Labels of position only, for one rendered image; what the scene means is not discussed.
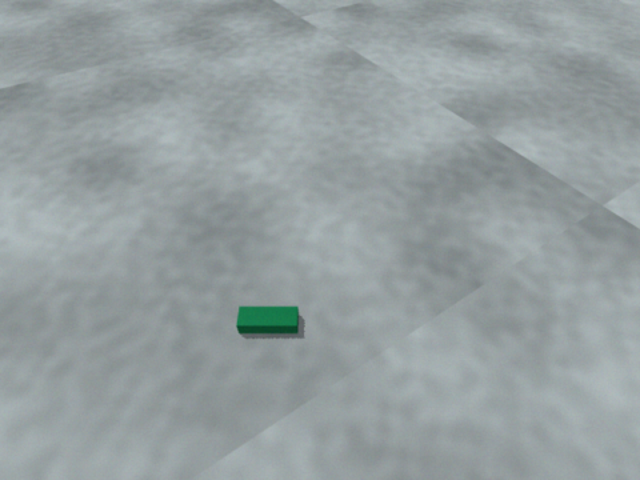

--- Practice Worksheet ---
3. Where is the carton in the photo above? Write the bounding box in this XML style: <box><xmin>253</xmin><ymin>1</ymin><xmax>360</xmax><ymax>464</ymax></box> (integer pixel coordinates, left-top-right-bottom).
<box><xmin>236</xmin><ymin>307</ymin><xmax>299</xmax><ymax>333</ymax></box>

